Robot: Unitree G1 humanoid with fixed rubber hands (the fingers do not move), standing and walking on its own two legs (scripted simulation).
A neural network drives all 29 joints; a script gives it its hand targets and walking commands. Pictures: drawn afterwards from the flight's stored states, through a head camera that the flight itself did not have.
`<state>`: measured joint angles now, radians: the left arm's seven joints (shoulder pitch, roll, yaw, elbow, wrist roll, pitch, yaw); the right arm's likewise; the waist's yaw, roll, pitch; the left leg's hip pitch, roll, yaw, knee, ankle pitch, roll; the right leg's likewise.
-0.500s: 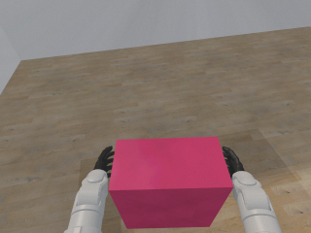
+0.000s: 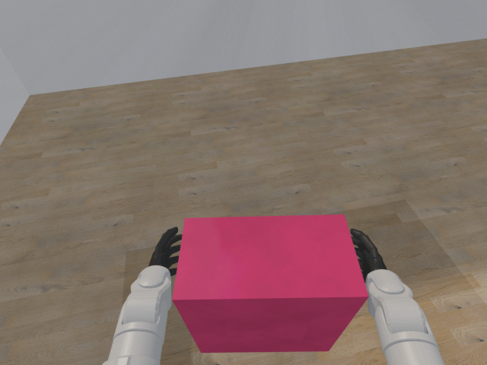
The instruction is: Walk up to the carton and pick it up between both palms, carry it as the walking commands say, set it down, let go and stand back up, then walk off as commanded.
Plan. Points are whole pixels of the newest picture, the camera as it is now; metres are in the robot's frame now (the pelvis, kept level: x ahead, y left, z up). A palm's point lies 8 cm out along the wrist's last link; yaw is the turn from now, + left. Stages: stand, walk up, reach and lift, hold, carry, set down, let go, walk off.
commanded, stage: carry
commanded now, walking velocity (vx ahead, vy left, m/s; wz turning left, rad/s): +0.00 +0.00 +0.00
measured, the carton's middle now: (264, 291) +0.29 +0.00 -0.08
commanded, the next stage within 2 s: hold in 0.34 s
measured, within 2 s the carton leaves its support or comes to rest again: neither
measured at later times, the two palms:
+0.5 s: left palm (149, 260) +0.29 +0.19 +0.05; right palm (378, 266) +0.28 -0.18 +0.05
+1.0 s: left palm (151, 275) +0.25 +0.17 +0.06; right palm (394, 278) +0.25 -0.19 +0.06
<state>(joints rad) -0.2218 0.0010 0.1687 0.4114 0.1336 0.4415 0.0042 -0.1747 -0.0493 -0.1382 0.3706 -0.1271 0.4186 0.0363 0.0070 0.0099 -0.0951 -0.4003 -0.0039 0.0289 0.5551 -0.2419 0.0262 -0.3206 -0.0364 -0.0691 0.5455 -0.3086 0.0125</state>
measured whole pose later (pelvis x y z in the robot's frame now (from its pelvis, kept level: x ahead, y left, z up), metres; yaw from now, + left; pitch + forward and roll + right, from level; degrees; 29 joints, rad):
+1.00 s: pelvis -0.04 -0.03 +0.02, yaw -4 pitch -14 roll +0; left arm -0.32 -0.01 0.38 0.46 0.19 0.43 -0.11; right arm -0.30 0.04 -0.20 0.50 -0.17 0.37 0.01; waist 0.05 0.01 0.14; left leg 0.10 0.04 0.03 0.21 -0.07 -0.03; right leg 0.13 0.03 -0.02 0.25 -0.14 -0.03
